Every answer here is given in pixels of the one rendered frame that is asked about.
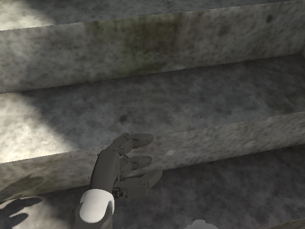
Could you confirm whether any robot right shin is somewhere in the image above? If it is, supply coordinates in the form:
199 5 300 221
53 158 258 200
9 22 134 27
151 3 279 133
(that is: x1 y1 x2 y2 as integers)
192 219 206 226

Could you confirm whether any left robot forearm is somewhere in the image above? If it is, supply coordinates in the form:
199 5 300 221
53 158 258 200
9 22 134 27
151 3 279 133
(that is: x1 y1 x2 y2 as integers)
71 189 114 229

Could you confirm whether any robot left hand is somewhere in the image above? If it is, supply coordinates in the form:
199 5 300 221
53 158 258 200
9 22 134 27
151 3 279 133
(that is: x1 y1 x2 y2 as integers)
88 133 163 200

